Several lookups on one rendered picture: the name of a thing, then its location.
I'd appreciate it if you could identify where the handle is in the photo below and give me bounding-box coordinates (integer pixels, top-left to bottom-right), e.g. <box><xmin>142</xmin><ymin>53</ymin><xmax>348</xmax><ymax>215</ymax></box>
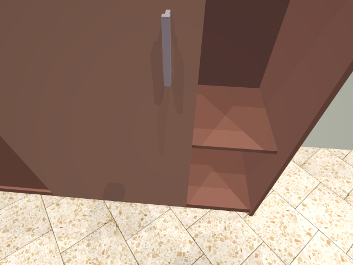
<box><xmin>161</xmin><ymin>10</ymin><xmax>172</xmax><ymax>87</ymax></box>

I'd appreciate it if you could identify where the wardrobe door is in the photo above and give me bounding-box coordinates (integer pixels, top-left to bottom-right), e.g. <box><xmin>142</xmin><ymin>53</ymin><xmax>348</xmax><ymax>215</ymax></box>
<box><xmin>0</xmin><ymin>0</ymin><xmax>206</xmax><ymax>207</ymax></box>
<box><xmin>0</xmin><ymin>136</ymin><xmax>49</xmax><ymax>190</ymax></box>

